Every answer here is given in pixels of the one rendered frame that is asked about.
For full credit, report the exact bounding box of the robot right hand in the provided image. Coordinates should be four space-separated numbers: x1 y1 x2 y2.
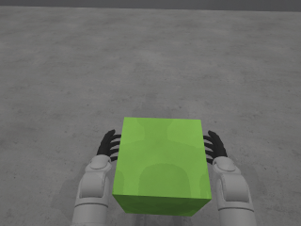
203 130 228 164

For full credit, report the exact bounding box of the robot left hand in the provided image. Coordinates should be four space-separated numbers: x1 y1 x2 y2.
96 129 121 162

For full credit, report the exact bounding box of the carton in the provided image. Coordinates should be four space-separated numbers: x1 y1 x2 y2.
112 117 212 217

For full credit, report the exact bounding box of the left robot forearm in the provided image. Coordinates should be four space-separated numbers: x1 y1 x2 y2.
70 154 113 226

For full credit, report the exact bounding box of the right robot forearm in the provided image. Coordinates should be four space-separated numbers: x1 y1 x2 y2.
211 156 257 226

